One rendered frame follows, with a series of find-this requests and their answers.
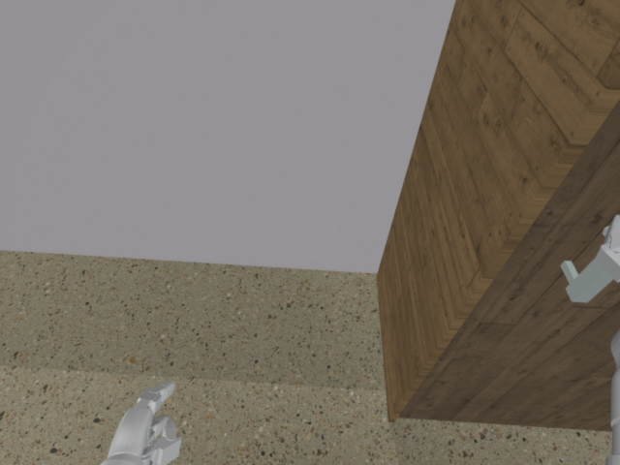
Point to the left robot hand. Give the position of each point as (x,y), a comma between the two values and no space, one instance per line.
(137,431)

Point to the right robot hand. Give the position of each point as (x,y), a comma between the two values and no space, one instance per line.
(608,256)

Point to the handle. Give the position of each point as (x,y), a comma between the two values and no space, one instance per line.
(589,282)

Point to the wardrobe door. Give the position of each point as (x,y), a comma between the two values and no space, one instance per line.
(527,355)

